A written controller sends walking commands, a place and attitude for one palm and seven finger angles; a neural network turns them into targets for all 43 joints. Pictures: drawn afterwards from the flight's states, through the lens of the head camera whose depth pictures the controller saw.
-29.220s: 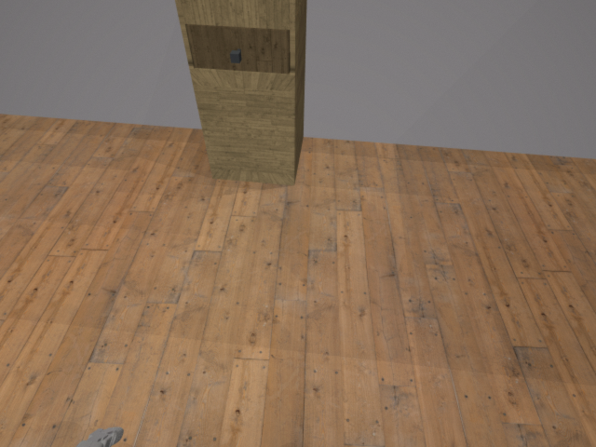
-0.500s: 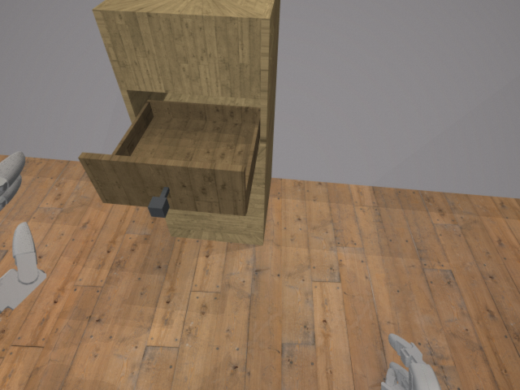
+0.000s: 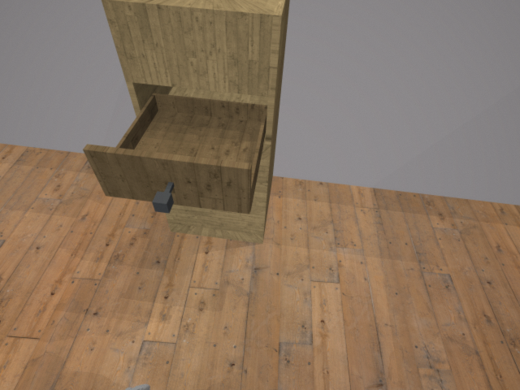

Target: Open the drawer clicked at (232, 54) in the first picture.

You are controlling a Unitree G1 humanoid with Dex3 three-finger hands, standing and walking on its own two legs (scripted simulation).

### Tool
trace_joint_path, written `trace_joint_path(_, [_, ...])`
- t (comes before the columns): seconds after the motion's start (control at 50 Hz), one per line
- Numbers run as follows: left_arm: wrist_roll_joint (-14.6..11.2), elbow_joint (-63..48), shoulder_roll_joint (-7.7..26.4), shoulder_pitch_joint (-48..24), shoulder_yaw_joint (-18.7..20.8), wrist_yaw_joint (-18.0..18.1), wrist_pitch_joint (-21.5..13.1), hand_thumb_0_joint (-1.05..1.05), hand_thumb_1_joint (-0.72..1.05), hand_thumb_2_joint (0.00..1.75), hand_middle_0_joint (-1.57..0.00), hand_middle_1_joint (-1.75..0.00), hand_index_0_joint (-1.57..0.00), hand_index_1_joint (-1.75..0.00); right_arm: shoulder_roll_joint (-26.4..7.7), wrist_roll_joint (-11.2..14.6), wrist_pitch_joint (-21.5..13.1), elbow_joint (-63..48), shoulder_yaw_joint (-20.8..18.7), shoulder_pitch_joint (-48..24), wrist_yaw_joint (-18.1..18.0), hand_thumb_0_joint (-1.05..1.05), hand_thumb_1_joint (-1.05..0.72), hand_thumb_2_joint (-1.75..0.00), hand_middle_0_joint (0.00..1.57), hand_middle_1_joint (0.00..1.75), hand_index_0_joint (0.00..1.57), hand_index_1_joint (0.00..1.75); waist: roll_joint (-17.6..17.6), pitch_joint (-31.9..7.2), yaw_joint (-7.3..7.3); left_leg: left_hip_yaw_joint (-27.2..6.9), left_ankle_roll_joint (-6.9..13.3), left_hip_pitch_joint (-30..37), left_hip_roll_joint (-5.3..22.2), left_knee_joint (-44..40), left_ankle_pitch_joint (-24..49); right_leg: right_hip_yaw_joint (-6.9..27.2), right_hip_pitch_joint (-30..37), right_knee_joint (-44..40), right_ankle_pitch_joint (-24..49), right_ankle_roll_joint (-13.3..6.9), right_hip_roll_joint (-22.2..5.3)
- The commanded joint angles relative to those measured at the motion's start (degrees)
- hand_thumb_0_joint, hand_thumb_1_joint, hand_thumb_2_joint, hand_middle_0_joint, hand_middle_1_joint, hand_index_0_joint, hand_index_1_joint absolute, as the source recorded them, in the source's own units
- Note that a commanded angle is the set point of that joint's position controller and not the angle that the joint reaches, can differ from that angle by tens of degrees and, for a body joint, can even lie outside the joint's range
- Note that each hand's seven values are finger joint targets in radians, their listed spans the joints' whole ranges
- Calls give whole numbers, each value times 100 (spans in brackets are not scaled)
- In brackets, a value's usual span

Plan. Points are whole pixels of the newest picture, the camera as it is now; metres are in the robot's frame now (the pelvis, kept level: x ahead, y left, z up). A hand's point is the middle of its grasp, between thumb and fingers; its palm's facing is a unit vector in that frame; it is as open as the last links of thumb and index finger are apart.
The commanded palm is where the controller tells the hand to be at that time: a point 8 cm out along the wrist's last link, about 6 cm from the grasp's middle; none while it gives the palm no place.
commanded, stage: let the arm hang, fingers relaxed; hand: left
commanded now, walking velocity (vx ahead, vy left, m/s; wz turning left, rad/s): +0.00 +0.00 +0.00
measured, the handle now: (166, 196) +0.54 +0.24 -0.09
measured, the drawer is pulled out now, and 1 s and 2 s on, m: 0.30 0.30 0.30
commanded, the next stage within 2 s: look to check the result in 0.84 s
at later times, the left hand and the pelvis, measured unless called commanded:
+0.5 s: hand out of the picture -0.03 +0.17 -0.16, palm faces +0.03 -0.98 -0.22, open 7.4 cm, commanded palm none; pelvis -0.01 +0.00 +0.01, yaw -1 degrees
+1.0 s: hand out of the picture -0.02 +0.15 -0.16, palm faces +0.04 -0.98 -0.18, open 7.4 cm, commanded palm none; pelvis +0.00 -0.01 +0.01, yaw -1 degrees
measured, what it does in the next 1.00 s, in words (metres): stands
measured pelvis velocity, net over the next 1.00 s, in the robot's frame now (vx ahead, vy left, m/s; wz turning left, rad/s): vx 0.00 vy -0.01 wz -0.02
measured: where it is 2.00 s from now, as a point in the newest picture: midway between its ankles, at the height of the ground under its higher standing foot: outside the picture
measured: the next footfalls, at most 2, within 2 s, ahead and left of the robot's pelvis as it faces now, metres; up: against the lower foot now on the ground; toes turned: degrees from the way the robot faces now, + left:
none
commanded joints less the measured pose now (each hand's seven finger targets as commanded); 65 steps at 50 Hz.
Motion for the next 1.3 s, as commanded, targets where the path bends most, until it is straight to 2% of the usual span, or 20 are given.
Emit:
trace_joint_path(0.0, [-43,293,918,77,234,78,-374,0,90,90,-20,-30,-20,-30,-673,38,-45,-106,-160,24,-131,0,-90,-90,20,30,20,30,945,-5,242,-647,175,-320,506,-1047,1222,739,739,-1043,864,-130,-343])
trace_joint_path(0.02, [-56,528,896,114,208,75,-395,0,90,90,-20,-30,-20,-30,-614,51,-30,9,-152,77,-140,0,-90,-90,20,30,20,30,890,-35,238,-607,158,-240,473,-1074,950,783,743,-1168,765,-162,-373])
trace_joint_path(0.04, [-44,695,747,186,262,81,-411,0,90,90,-20,-30,-20,-30,-556,28,-21,86,-175,162,-161,0,-90,-90,20,30,20,30,1047,-132,226,-556,153,-146,455,-1075,772,793,753,-1269,703,-192,-386])
trace_joint_path(0.08, [-59,998,744,139,228,85,-423,0,90,90,-20,-30,-20,-30,-493,42,11,261,-176,361,-179,0,-90,-90,20,30,20,30,1042,-255,196,-549,160,-17,496,-1093,688,740,840,-1384,665,-194,-400])
trace_joint_path(0.12, [-69,1253,714,126,210,74,-447,0,90,90,-20,-30,-20,-30,-440,54,19,437,-185,506,-189,0,-90,-90,20,30,20,30,698,-293,185,-525,150,37,501,-1110,691,744,885,-1485,652,-209,-439])
trace_joint_path(0.16, [-81,1514,679,113,170,80,-454,0,90,90,-20,-30,-20,-30,-443,76,36,577,-196,621,-198,0,-90,-90,20,30,20,30,278,-114,161,-534,150,184,546,-1159,745,724,660,-1574,531,-222,-426])
trace_joint_path(0.2, [-91,1712,646,112,137,83,-447,0,90,90,-20,-30,-20,-30,-428,73,42,748,-180,721,-207,0,-90,-90,20,30,20,30,306,34,158,-517,154,173,563,-1234,726,716,609,-1639,471,-209,-433])
trace_joint_path(0.24, [-93,1885,638,122,119,91,-438,0,90,90,-20,-30,-20,-30,-391,77,61,868,-167,802,-212,0,-90,-90,20,30,20,30,149,303,149,-499,150,99,546,-1293,570,737,474,-1734,227,-207,-428])
trace_joint_path(0.32, [-98,2157,594,212,103,112,-444,0,90,90,-20,-30,-20,-30,-311,70,71,1118,-154,964,-214,0,-90,-90,20,30,20,30,37,416,151,-434,146,117,523,-1348,411,788,385,-1854,-50,-201,-424])
trace_joint_path(0.46, [-84,2367,495,303,111,152,-449,0,90,90,-20,-30,-20,-30,-149,64,68,1345,-156,1099,-217,0,-90,-90,20,30,20,30,150,537,163,-389,152,121,504,-1381,289,791,161,-1840,-263,-195,-399])
trace_joint_path(0.54, [-93,2418,417,338,126,156,-471,0,90,90,-20,-30,-20,-30,-34,51,36,1428,-143,1177,-229,0,-90,-90,20,30,20,30,159,443,170,-360,143,80,495,-1386,457,777,332,-1771,5,-201,-410])
trace_joint_path(0.58, [-85,2432,380,332,132,166,-470,0,90,90,-20,-30,-20,-30,23,54,43,1445,-147,1203,-233,0,-90,-90,20,30,20,30,154,548,168,-359,144,15,508,-1384,380,761,261,-1790,-74,-190,-404])
trace_joint_path(0.7, [-94,2465,292,358,145,170,-483,0,90,90,-20,-30,-20,-30,114,54,7,1503,-143,1243,-259,0,-90,-90,20,30,20,30,415,490,184,-370,137,12,525,-1398,611,725,428,-1689,316,-199,-393])
trace_joint_path(0.8, [-90,2484,264,332,150,168,-473,0,90,90,-20,-30,-20,-30,126,51,22,1505,-154,1285,-262,0,-90,-90,20,30,20,30,326,625,167,-379,137,-34,523,-1441,419,732,340,-1720,167,-194,-376])
trace_joint_path(0.86, [-88,2502,228,368,152,178,-495,0,90,90,-20,-30,-20,-30,112,64,17,1483,-172,1272,-269,0,-90,-90,20,30,20,30,221,463,161,-350,137,156,551,-1387,555,739,333,-1720,255,-197,-370])
trace_joint_path(0.9, [-94,2497,246,335,153,172,-491,0,90,90,-20,-30,-20,-30,104,56,14,1499,-160,1290,-268,0,-90,-90,20,30,20,30,297,426,144,-366,136,140,544,-1415,526,765,395,-1722,263,-194,-376])
trace_joint_path(0.96, [-88,2519,227,370,152,177,-494,0,90,90,-20,-30,-20,-30,89,65,24,1489,-171,1259,-268,0,-90,-90,20,30,20,30,153,484,155,-348,129,139,541,-1384,503,763,328,-1750,177,-188,-367])
trace_joint_path(1.08, [-93,2546,210,378,145,183,-514,0,90,90,-20,-30,-20,-30,98,69,3,1518,-165,1221,-280,0,-90,-90,20,30,20,30,268,392,144,-350,127,246,573,-1370,810,718,459,-1699,565,-182,-388])
trace_joint_path(1.12, [-95,2548,230,374,146,180,-514,0,90,90,-20,-30,-20,-30,92,70,8,1528,-160,1219,-275,0,-90,-90,20,30,20,30,173,440,150,-335,116,199,558,-1393,762,719,481,-1724,519,-175,-397])
trace_joint_path(1.28, [-93,2552,220,353,135,185,-511,0,90,90,-20,-30,-20,-30,90,61,23,1533,-162,1152,-271,0,-90,-90,20,30,20,30,243,557,142,-342,114,250,561,-1407,728,717,364,-1760,422,-170,-384])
